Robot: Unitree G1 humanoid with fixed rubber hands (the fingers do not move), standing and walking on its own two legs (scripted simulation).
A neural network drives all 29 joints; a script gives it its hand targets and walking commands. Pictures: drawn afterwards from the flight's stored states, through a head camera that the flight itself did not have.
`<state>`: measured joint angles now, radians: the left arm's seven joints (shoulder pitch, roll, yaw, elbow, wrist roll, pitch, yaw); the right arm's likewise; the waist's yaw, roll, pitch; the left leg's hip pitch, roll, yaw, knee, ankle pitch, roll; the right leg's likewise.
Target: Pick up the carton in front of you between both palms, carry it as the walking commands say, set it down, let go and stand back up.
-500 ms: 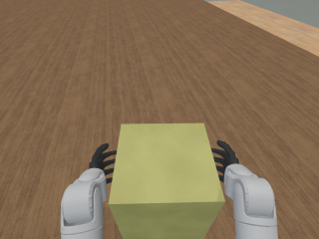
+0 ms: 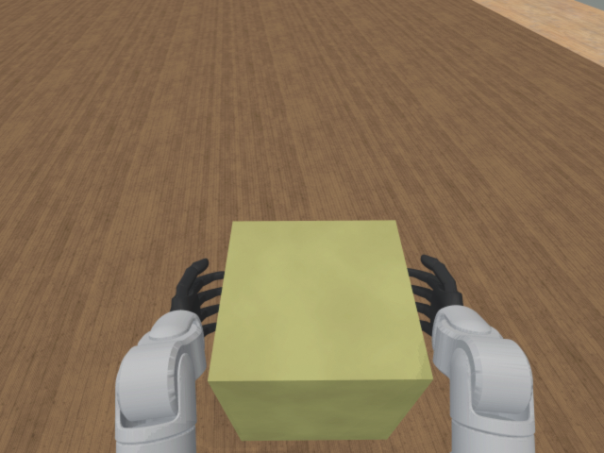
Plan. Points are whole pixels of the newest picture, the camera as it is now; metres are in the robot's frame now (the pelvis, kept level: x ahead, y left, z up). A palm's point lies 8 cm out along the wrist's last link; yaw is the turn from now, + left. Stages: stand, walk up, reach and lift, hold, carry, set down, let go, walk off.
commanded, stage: carry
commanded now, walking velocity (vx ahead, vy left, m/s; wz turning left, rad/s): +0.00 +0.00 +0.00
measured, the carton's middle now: (314, 336) +0.29 +0.00 +0.02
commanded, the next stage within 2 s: hold in 1.90 s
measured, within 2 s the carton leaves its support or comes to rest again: neither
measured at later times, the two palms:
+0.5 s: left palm (216, 223) +0.44 +0.14 +0.10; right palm (414, 223) +0.43 -0.16 +0.09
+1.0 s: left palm (224, 247) +0.43 +0.14 +0.05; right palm (413, 246) +0.42 -0.16 +0.05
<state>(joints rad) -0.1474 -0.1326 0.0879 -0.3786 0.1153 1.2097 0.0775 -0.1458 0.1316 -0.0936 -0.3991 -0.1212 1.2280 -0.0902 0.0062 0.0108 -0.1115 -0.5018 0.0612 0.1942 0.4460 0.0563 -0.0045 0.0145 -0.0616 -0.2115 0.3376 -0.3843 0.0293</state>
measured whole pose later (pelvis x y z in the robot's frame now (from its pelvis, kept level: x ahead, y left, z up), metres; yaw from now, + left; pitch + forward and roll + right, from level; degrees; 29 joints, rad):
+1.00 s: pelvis +0.16 -0.01 +0.00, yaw -1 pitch +2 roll +0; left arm -0.11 -0.13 0.10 -0.04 0.20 0.94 0.04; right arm -0.12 0.13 -0.09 -0.03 -0.20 0.94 -0.04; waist 0.00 0.00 -0.14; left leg -0.28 0.06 0.18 0.55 -0.30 0.01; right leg -0.21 -0.06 -0.15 0.54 -0.36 0.00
